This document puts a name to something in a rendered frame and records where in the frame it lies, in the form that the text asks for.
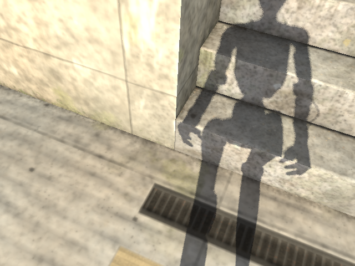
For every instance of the stairs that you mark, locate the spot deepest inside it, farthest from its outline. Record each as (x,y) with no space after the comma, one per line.
(275,97)

